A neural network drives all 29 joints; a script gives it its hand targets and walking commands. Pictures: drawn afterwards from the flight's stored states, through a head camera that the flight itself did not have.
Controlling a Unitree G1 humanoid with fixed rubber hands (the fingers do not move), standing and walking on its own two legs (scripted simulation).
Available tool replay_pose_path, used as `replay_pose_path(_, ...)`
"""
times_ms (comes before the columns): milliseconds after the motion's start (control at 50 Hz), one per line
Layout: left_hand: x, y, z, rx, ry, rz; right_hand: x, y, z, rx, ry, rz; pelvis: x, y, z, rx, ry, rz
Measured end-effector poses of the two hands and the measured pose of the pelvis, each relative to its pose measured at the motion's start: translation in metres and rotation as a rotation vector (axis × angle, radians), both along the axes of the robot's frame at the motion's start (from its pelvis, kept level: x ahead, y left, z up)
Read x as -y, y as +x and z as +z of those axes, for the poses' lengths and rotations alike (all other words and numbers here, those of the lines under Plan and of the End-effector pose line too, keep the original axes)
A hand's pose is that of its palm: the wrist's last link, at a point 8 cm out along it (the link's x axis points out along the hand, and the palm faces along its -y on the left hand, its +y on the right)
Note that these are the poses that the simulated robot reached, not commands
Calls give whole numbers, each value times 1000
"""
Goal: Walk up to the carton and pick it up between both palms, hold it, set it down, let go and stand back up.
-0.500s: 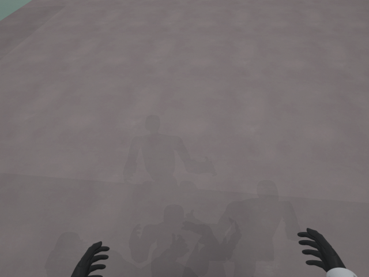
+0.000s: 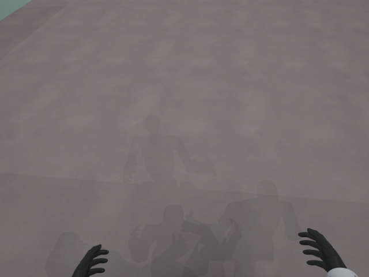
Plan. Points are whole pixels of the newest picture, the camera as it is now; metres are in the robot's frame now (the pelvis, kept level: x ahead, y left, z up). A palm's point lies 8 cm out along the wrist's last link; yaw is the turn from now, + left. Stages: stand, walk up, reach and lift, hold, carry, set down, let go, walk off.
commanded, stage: stand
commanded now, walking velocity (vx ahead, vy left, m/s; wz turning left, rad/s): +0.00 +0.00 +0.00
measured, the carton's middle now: out of the picture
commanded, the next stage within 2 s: walk up in 0.40 s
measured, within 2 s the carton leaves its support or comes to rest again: neither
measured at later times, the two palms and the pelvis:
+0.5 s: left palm out of the picture +0.12 +0.27 -0.09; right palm (334, 270) +0.15 -0.27 -0.07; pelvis +0.00 +0.00 +0.00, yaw +0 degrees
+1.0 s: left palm (127, 235) +0.22 +0.18 -0.07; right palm out of the picture +0.07 -0.45 -0.08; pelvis +0.02 -0.10 -0.01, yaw -14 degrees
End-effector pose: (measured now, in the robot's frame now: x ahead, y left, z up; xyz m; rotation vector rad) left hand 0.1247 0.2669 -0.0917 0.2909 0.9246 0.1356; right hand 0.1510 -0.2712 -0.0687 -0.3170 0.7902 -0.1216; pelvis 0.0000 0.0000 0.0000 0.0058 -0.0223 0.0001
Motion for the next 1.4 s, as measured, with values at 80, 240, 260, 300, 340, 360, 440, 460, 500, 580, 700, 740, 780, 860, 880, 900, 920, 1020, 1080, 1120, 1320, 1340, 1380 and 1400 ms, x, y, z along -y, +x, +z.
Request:
replay_pose_path(80, -1, 0, 0, 0, -2, 0, -1, -1, 0, -2, -2, 0, -1, 0, 0, -1, -2, 0)
replay_pose_path(240, -3, -1, -1, -7, -1, 1, -1, -1, 0, -6, -4, -1, -2, 0, 0, -2, -3, 0)
replay_pose_path(260, -3, -1, -1, -7, -1, 1, -1, -1, 0, -7, -4, -1, -2, 0, 0, -2, -3, 0)
replay_pose_path(300, -3, -1, -1, -7, 0, 1, -1, -2, 0, -8, -4, -2, -2, -1, 0, -2, -3, 0)
replay_pose_path(340, -3, -1, -1, -6, 0, 1, -1, -3, 0, -9, -4, -2, -2, -1, 0, -1, -3, 0)
replay_pose_path(360, -3, -1, -1, -6, 0, 1, -1, -3, 0, -8, -4, -2, -2, -1, 0, -1, -3, 0)
replay_pose_path(440, -4, -3, -2, -10, 0, 3, -1, -4, 0, -7, -4, -3, -2, -2, 0, 1, -3, 0)
replay_pose_path(460, -4, -4, -2, -11, 0, 3, -1, -4, 0, -6, -4, -3, -2, -3, 0, 2, -3, 0)
replay_pose_path(500, -4, -5, -2, -12, 0, 4, -1, -6, 0, -7, -4, -3, -2, -4, 0, 3, -3, 0)
replay_pose_path(580, -4, -7, -2, -12, 0, 5, -1, -8, 0, -9, -4, -5, -2, -5, 0, 5, -3, 0)
replay_pose_path(700, 1, 7, 2, -45, 8, -98, 24, -22, 4, 11, -44, -53, 3, -6, -1, 20, 2, -48)
replay_pose_path(740, 6, 22, 7, -41, 16, -148, 44, -35, 8, 15, -75, -89, 10, -4, -1, 31, 7, -83)
replay_pose_path(780, 13, 38, 13, -30, 28, -195, 66, -48, 11, 11, -103, -118, 19, 0, -1, 43, 14, -113)
replay_pose_path(860, 36, 69, 23, -22, 67, -274, 113, -68, 8, -10, -141, -167, 44, 7, -5, 45, 34, -171)
replay_pose_path(880, 44, 76, 24, -26, 80, -293, 125, -72, 5, -15, -145, -179, 52, 9, -7, 41, 42, -186)
replay_pose_path(900, 52, 83, 25, -32, 94, -310, 137, -76, 2, -21, -147, -192, 60, 11, -8, 34, 51, -202)
replay_pose_path(920, 61, 88, 25, -40, 109, -322, 149, -79, -3, -31, -147, -204, 70, 13, -11, 26, 57, -216)
replay_pose_path(1020, 96, 90, 20, -119, 125, -352, 187, -84, -11, -81, -132, -244, 106, 23, -9, -4, 41, -258)
replay_pose_path(1080, 109, 85, 18, -203, 126, -371, 203, -82, -1, -102, -136, -268, 120, 30, 1, -49, 25, -289)
replay_pose_path(1120, 118, 86, 14, -241, 115, -386, 213, -81, 7, -117, -149, -285, 128, 36, 5, -70, 10, -308)
replay_pose_path(1320, 187, 166, -12, -214, 30, -521, 245, -88, 34, -139, -230, -418, 158, 79, 4, -64, -18, -427)
replay_pose_path(1340, 199, 180, -12, -192, 23, -545, 249, -92, 38, -135, -235, -440, 161, 83, 5, -54, -10, -447)
replay_pose_path(1380, 223, 205, -7, -148, 13, -593, 256, -101, 45, -121, -246, -483, 167, 89, 7, -30, -2, -490)
replay_pose_path(1400, 234, 217, -3, -127, 9, -616, 259, -104, 48, -110, -248, -503, 171, 92, 8, -17, 2, -509)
